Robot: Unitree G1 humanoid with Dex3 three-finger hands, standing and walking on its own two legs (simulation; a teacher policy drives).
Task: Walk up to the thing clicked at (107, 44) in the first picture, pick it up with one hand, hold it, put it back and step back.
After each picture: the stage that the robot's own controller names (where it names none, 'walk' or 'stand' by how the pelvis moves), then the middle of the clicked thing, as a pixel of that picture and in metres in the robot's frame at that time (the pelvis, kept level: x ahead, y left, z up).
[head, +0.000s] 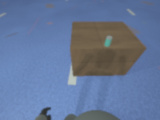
stand; (108, 41) +0.92 -0.19 -0.07
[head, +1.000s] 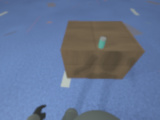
walk; (102, 42) +0.83 -0.08 -0.04
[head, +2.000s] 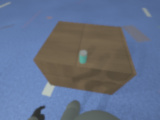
walk; (83, 56) +0.54 +0.13 -0.05
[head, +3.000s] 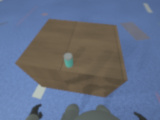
stand; (68, 60) +0.46 +0.20 -0.04
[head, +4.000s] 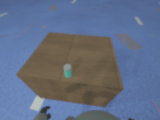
stand; (67, 70) +0.43 +0.20 -0.08
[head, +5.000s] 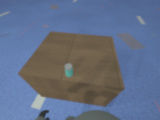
stand; (68, 70) +0.43 +0.19 -0.08
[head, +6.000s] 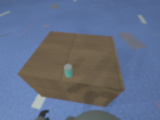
stand; (68, 70) +0.42 +0.20 -0.08
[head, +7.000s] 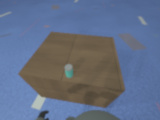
stand; (69, 71) +0.43 +0.19 -0.08
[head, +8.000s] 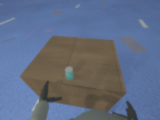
rise first; (69, 73) +0.41 +0.20 -0.07
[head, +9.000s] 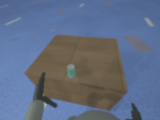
go down; (71, 71) +0.44 +0.20 -0.07
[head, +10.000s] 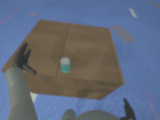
go down; (65, 65) +0.43 +0.18 -0.03
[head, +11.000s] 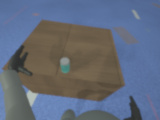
approach; (65, 65) +0.43 +0.18 -0.03
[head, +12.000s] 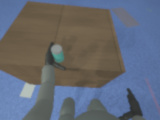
close; (58, 54) +0.46 +0.20 +0.02
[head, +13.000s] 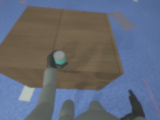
lift; (60, 60) +0.42 +0.18 +0.02
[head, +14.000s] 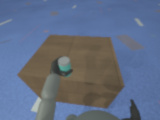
lift; (65, 67) +0.33 +0.17 +0.14
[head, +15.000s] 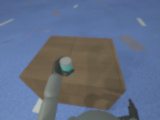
hold; (66, 67) +0.33 +0.16 +0.13
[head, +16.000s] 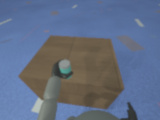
hold; (65, 69) +0.32 +0.17 +0.11
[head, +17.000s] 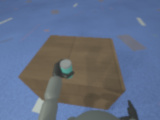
crouch; (67, 69) +0.33 +0.16 +0.11
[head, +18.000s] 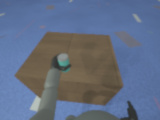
crouch; (64, 63) +0.38 +0.19 +0.09
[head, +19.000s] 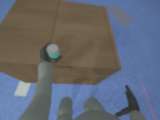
lower; (54, 53) +0.45 +0.20 +0.01
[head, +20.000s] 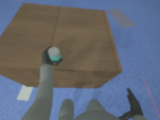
lower; (55, 56) +0.45 +0.20 +0.02
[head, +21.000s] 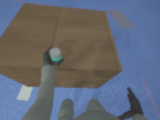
lower; (56, 57) +0.44 +0.19 +0.02
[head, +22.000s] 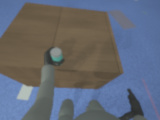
lower; (57, 57) +0.44 +0.20 +0.02
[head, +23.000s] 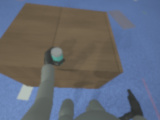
loosen; (57, 57) +0.44 +0.19 +0.02
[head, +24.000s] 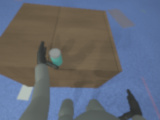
withdraw; (56, 57) +0.44 +0.20 +0.02
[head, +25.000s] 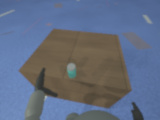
sink last; (71, 70) +0.40 +0.18 -0.04
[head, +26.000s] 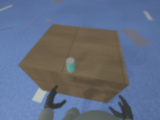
stand; (70, 65) +0.44 +0.18 -0.03
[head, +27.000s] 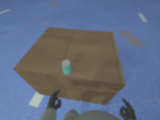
stand; (66, 67) +0.43 +0.20 -0.02
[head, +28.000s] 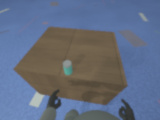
stand; (67, 67) +0.42 +0.19 -0.02
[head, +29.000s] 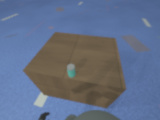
stand; (71, 70) +0.44 +0.18 -0.07
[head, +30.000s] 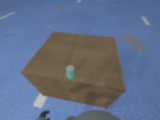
stand; (70, 72) +0.42 +0.18 -0.08
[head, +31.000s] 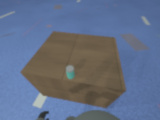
stand; (70, 72) +0.41 +0.18 -0.08
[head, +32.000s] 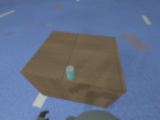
walk; (70, 72) +0.41 +0.18 -0.08
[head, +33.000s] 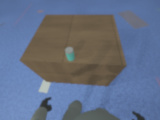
walk; (70, 54) +0.52 +0.19 -0.05
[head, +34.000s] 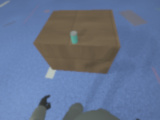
walk; (74, 37) +0.76 +0.21 -0.06
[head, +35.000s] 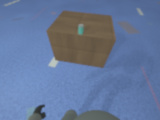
stand; (80, 29) +1.05 +0.17 -0.06
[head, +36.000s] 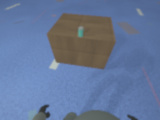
stand; (80, 31) +1.04 +0.18 -0.07
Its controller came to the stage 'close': yes
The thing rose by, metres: 0.21
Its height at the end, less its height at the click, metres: +0.00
